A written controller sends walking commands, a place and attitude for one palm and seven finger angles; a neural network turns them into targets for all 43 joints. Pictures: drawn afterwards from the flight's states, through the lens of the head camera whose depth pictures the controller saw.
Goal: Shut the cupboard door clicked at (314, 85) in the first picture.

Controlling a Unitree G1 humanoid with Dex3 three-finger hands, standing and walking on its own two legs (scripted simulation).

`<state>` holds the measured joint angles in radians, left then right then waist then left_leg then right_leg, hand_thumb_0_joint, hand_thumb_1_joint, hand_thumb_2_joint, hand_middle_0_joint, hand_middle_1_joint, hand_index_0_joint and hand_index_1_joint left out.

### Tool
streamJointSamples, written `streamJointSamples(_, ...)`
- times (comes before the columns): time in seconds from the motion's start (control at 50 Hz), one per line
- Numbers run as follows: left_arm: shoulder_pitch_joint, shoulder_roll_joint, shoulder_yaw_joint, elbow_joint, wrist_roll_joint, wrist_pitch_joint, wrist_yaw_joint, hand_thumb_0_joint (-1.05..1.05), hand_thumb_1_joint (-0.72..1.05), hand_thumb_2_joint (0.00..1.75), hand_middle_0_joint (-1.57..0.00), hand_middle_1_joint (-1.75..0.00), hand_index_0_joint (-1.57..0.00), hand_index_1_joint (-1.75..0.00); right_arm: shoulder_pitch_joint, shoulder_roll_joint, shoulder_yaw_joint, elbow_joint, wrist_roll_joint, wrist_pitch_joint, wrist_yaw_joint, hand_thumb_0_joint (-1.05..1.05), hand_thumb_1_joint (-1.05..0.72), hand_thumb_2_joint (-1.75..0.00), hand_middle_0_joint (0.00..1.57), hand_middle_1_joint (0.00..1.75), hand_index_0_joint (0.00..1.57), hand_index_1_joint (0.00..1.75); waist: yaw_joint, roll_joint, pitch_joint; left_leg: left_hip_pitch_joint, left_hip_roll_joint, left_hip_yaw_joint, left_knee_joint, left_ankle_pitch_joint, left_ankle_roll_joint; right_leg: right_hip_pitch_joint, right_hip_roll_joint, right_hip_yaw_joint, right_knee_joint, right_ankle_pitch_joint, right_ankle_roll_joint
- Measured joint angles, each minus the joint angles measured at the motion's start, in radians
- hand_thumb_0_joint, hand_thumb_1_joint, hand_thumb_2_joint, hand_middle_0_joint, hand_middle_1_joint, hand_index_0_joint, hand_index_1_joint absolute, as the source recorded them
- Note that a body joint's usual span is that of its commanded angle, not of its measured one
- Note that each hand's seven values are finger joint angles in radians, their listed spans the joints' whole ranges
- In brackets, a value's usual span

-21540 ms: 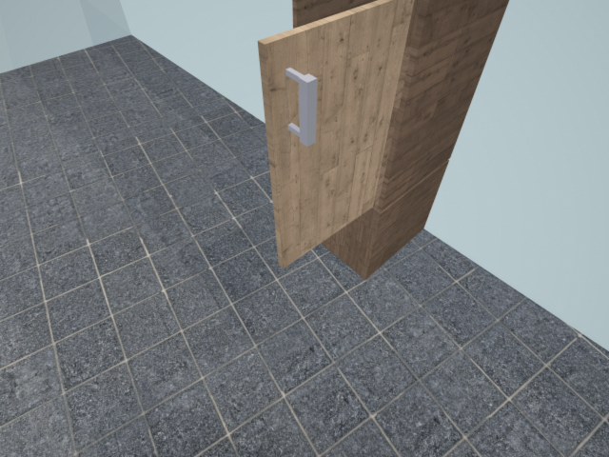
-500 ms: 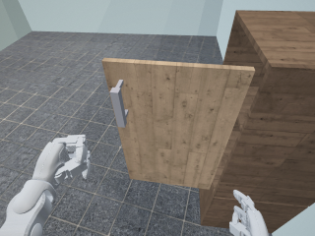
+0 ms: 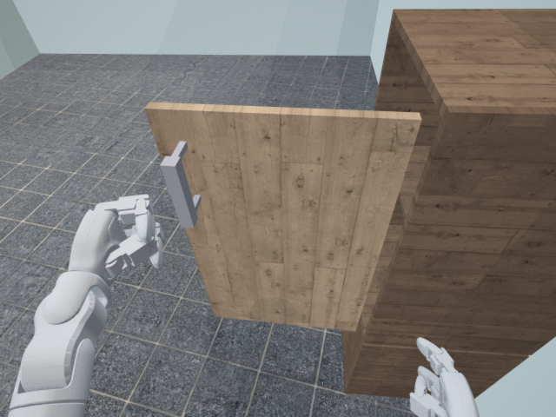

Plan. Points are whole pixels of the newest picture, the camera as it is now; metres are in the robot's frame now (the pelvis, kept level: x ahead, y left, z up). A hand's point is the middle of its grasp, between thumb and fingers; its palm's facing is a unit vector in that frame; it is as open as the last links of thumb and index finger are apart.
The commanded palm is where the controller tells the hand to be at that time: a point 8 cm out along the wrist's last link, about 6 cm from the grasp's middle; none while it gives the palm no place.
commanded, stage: bring the fist close to the handle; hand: left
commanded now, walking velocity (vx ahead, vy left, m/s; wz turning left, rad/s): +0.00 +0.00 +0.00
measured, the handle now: (185, 185) +0.40 +0.18 +0.15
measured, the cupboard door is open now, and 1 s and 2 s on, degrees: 88 88 68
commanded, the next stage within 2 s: push the door shut along its arc in 0.82 s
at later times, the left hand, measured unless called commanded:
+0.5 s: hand (188, 227) +0.32 +0.15 +0.15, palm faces -0.07 -1.00 -0.02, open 3.1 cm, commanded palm +0.29 +0.21 +0.15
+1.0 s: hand (180, 229) +0.31 +0.16 +0.15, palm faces -0.05 -1.00 -0.04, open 3.1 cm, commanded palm +0.30 +0.20 +0.15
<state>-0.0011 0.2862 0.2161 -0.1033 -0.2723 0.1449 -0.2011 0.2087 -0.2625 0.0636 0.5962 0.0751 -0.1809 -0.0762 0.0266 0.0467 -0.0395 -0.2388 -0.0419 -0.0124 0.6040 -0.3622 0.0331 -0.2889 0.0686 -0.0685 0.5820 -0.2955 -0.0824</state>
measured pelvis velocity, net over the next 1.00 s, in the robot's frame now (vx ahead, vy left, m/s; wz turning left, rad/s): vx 0.00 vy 0.02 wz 0.00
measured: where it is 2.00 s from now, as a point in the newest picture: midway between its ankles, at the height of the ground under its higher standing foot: outside the picture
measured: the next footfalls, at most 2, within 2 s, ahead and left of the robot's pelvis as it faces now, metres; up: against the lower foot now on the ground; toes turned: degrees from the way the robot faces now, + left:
none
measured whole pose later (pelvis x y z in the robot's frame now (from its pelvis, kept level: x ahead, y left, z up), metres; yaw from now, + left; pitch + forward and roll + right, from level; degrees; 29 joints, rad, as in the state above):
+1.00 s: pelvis +0.00 +0.02 +0.00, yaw +0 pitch -1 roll +0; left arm -0.10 0.21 0.07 -0.05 -0.21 0.18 -0.10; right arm 0.18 -0.24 0.07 0.58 0.07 -0.07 -0.06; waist 0.02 0.05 -0.03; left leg -0.19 -0.07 0.00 0.56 -0.34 0.06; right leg -0.25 0.04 -0.05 0.55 -0.29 -0.06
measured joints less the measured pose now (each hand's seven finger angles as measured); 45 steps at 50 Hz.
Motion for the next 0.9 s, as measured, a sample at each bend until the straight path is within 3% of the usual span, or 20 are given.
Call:
streamJointSamples(0.1, 0.014, -0.019, -0.040, -0.007, 0.012, 0.032, 0.000, 0.01, 0.90, 0.90, -1.29, -1.50, -1.30, -1.50, 0.001, -0.006, -0.005, -0.013, 0.000, 0.012, 0.002, 0.01, -0.91, -0.90, 0.20, 0.30, 0.20, 0.30, 0.000, 0.012, 0.004, -0.003, -0.003, 0.003, -0.002, -0.001, 0.004, -0.006, -0.003, 0.004, 0.003, -0.003, 0.004)
streamJointSamples(0.26, -0.052, -0.030, -0.060, 0.015, 0.021, -0.007, 0.040, 0.02, 0.90, 0.90, -1.30, -1.50, -1.30, -1.50, -0.009, 0.013, 0.004, 0.002, -0.004, 0.022, 0.000, 0.01, -0.91, -0.90, 0.20, 0.30, 0.20, 0.30, 0.002, -0.005, 0.007, 0.005, -0.006, 0.001, -0.007, -0.001, 0.006, 0.002, -0.006, 0.002, 0.001, -0.006, 0.005)
streamJointSamples(0.48, -0.104, -0.073, -0.124, 0.059, 0.039, 0.032, 0.067, 0.02, 0.90, 0.90, -1.29, -1.50, -1.30, -1.50, -0.011, 0.017, 0.006, -0.007, -0.007, 0.051, 0.011, 0.01, -0.91, -0.90, 0.20, 0.30, 0.20, 0.30, -0.006, 0.006, 0.003, 0.015, -0.018, 0.012, -0.028, 0.005, 0.020, 0.005, -0.017, 0.014, -0.006, -0.004, 0.017)
streamJointSamples(0.66, -0.069, -0.068, -0.102, 0.034, 0.060, 0.034, 0.102, 0.02, 0.90, 0.90, -1.29, -1.50, -1.30, -1.50, -0.004, 0.024, 0.008, -0.013, -0.008, 0.089, 0.027, 0.01, -0.91, -0.90, 0.20, 0.30, 0.20, 0.30, -0.005, -0.004, -0.004, 0.042, -0.016, 0.019, -0.042, 0.005, 0.023, 0.029, -0.014, 0.022, -0.020, -0.002, 0.020)
streamJointSamples(0.74, -0.060, -0.065, -0.113, 0.023, 0.058, 0.047, 0.096, 0.02, 0.90, 0.90, -1.29, -1.50, -1.30, -1.50, -0.008, 0.016, 0.004, -0.018, -0.007, 0.094, 0.021, 0.01, -0.91, -0.90, 0.20, 0.30, 0.20, 0.30, -0.002, 0.000, 0.009, 0.042, -0.019, 0.013, -0.040, 0.008, 0.025, 0.035, -0.017, 0.017, -0.025, 0.003, 0.023)
streamJointSamples(0.9, -0.076, -0.076, -0.139, 0.017, 0.051, 0.018, 0.097, 0.02, 0.90, 0.90, -1.30, -1.50, -1.30, -1.50, -0.019, 0.017, 0.005, -0.011, -0.008, 0.091, 0.013, 0.01, -0.91, -0.90, 0.20, 0.30, 0.20, 0.30, -0.001, 0.000, 0.010, 0.043, -0.024, 0.009, -0.043, 0.014, 0.028, 0.038, -0.023, 0.012, -0.028, 0.007, 0.026)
